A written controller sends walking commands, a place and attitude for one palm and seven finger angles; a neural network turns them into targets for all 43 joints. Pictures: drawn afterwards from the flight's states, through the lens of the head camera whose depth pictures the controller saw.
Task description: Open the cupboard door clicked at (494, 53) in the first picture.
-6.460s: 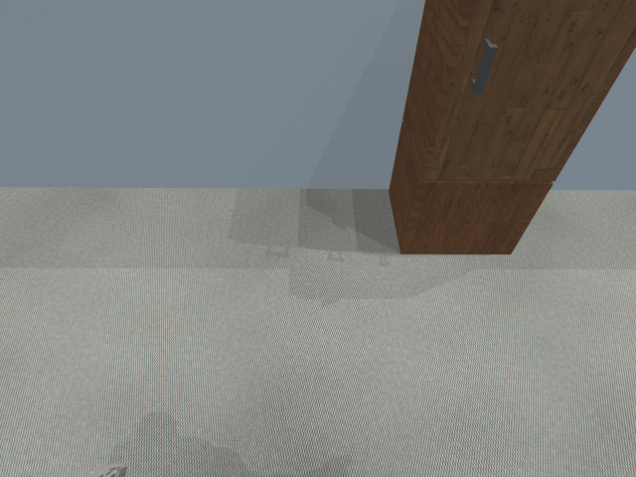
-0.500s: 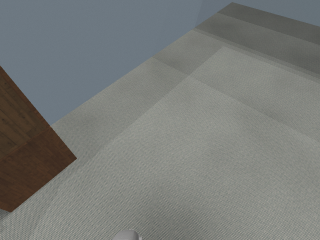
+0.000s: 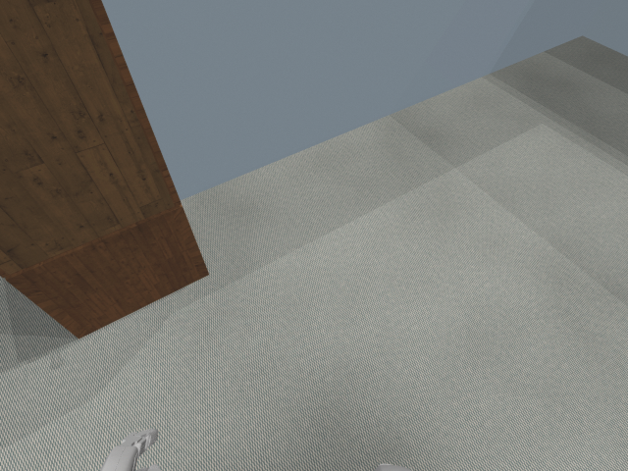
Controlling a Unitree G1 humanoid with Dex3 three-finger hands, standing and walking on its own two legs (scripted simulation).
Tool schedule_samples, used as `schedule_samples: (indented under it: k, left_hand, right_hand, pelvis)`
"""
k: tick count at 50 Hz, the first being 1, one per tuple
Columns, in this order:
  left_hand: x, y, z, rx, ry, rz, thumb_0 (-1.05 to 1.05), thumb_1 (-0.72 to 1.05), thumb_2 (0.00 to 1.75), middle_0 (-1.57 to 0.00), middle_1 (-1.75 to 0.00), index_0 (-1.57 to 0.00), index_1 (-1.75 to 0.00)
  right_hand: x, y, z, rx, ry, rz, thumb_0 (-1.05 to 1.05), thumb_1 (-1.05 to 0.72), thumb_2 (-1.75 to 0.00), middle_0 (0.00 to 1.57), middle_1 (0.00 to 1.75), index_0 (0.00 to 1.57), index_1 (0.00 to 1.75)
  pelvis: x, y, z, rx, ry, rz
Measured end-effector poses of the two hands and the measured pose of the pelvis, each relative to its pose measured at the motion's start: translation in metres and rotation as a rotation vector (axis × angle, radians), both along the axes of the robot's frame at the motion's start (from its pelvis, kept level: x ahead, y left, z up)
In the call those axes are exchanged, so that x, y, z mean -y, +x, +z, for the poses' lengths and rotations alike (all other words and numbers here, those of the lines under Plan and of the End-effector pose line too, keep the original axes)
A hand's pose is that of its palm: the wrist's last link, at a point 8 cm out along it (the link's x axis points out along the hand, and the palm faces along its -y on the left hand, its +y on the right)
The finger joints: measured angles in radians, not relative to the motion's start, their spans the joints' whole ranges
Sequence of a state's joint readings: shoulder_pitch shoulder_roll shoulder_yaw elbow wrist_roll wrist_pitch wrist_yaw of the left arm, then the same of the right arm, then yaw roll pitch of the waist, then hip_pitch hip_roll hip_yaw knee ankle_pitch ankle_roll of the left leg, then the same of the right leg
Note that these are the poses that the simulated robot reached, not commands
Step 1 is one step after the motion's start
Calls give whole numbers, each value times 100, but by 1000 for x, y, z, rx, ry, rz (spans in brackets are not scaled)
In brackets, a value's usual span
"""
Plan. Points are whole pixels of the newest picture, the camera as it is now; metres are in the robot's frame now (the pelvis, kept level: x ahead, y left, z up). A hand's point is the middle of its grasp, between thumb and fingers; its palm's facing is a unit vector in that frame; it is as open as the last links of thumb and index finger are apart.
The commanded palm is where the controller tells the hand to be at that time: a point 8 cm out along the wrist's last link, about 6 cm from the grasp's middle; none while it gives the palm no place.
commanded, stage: turn to face it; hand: left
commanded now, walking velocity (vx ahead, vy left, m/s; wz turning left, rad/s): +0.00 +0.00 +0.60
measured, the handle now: out of the picture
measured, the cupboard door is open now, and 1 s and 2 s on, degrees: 0 0 0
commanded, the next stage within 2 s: take the last steps up to it in 0.98 s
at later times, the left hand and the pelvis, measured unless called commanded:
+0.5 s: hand out of the picture -0.04 +0.22 -0.18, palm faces +0.37 -0.89 -0.25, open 7.4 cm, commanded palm none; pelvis -0.01 +0.01 -0.02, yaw +20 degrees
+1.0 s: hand out of the picture -0.02 +0.23 -0.15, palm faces +0.51 -0.82 -0.26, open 7.4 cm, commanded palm none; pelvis -0.02 +0.00 +0.00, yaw +30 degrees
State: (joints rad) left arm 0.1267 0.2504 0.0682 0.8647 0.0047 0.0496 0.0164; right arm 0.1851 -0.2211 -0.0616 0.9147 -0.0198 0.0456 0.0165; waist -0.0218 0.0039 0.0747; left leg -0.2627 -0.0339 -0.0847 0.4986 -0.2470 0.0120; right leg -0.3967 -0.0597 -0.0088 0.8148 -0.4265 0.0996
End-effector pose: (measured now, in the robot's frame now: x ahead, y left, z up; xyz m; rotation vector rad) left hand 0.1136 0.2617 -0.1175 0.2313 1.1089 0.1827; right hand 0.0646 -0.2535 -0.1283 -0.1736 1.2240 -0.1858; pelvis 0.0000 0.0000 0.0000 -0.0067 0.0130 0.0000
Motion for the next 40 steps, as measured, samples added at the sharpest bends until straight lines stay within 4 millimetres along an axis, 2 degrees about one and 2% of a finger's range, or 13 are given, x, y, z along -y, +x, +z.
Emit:
schedule_samples:
  k: [3, 5, 10, 15, 20, 26, 28, 32, 36, 40]
  left_hand:
    - [16, 2, 4, 53, 13, 11, 1, 90, 90, -20, -30, -20, -30]
    - [25, -4, 7, 72, 23, 20, 1, 90, 90, -20, -30, -20, -30]
    - [37, -37, 15, 44, 17, 93, 1, 90, 90, -21, -30, -20, -30]
    - [38, -76, 9, -12, -2, 183, 1, 90, 90, -21, -30, -20, -30]
    - [25, -126, -5, -84, -29, 286, 1, 90, 90, -21, -30, -20, -30]
    - [-9, -191, -39, -174, -63, 428, 1, 90, 90, -21, -30, -20, -30]
    - [-18, -205, -41, -210, -62, 458, 1, 90, 90, -21, -30, -20, -30]
    - [-31, -213, -31, -201, -67, 495, 1, 91, 90, -20, -30, -20, -30]
    - [-37, -207, -20, -145, -63, 513, 1, 91, 90, -20, -30, -20, -30]
    - [-36, -198, -14, -100, -55, 527, 1, 91, 90, -20, -30, -20, -30]
  right_hand:
    - [14, 0, -14, -13, 20, 12, 0, -90, -90, 20, 30, 20, 30]
    - [22, 3, -21, -20, 27, 24, 0, -90, -90, 20, 30, 20, 30]
    - [32, 14, -18, -44, 31, 84, 0, -91, -90, 20, 30, 20, 30]
    - [28, 30, -12, -66, 22, 162, 0, -91, -90, 20, 30, 20, 30]
    - [3, 59, -7, -60, -2, 268, 0, -91, -90, 20, 30, 20, 30]
    - [-49, 104, -1, 52, -46, 412, 0, -91, -90, 20, 30, 20, 30]
    - [-65, 110, 6, 86, -49, 440, 0, -91, -90, 20, 30, 20, 30]
    - [-86, 112, 19, 102, -52, 478, 0, -91, -90, 20, 30, 20, 30]
    - [-101, 108, 22, 89, -34, 507, 0, -91, -90, 20, 30, 20, 30]
    - [-107, 100, 17, 68, -8, 518, 0, -91, -90, 20, 30, 20, 30]
  pelvis:
    - [14, 1, -7, -2, 17, 40]
    - [20, -1, -9, 6, 13, 71]
    - [27, -1, -1, 20, 34, 142]
    - [26, -1, 2, 23, 43, 215]
    - [14, -6, 0, 19, 35, 282]
    - [-15, -13, -18, 14, 8, 356]
    - [-21, -16, -16, 18, 4, 364]
    - [-29, -19, -4, 22, -16, 401]
    - [-33, -21, 3, 21, -20, 435]
    - [-32, -21, 5, 23, -16, 467]
